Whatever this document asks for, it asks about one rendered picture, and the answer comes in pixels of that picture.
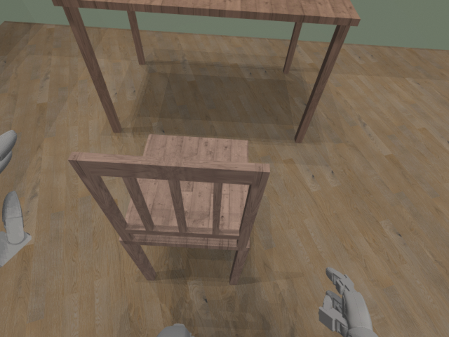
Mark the chair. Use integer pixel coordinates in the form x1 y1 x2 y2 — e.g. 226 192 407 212
68 134 270 285

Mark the table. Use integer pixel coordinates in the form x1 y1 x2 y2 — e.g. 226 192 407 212
52 0 361 143

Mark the robot left hand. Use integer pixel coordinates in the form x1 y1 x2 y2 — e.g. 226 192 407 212
0 130 32 267

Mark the robot right hand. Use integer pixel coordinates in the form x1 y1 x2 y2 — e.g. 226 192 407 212
319 267 373 337

